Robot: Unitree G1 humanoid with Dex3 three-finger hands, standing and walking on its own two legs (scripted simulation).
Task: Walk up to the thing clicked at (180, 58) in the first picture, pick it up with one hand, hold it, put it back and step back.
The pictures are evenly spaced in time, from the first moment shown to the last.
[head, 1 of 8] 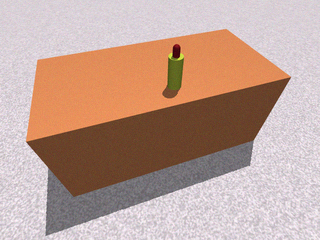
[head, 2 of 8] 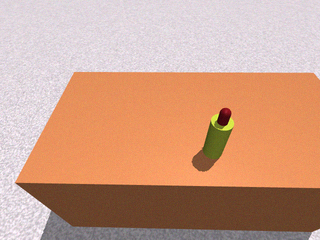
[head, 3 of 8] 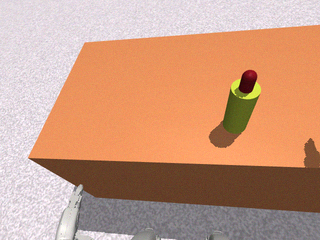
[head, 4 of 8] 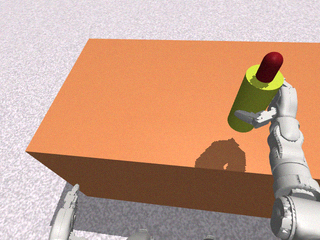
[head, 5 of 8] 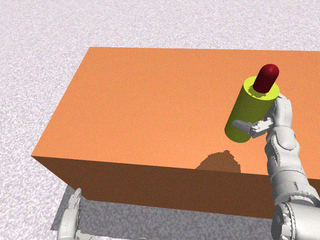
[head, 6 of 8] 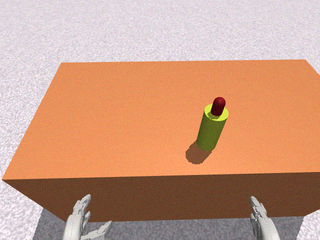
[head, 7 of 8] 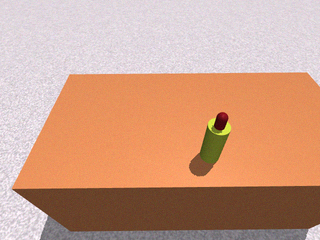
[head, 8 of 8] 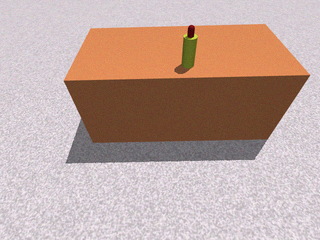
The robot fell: no
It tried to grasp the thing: yes
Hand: right
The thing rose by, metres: 0.24
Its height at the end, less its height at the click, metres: +0.00
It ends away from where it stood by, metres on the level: 0.02
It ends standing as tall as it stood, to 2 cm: yes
